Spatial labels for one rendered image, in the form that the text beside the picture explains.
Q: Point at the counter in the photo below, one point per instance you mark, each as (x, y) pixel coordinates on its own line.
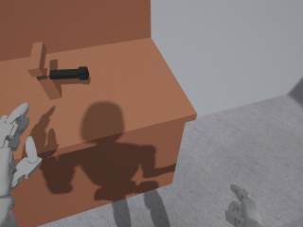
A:
(103, 139)

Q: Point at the left robot hand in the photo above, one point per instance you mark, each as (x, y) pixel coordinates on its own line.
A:
(11, 128)

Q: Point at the robot left forearm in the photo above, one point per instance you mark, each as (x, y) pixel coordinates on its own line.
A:
(7, 218)

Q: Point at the right robot hand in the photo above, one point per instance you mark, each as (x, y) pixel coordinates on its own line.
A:
(246, 212)

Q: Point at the tap lever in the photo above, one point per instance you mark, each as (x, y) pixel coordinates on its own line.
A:
(81, 73)

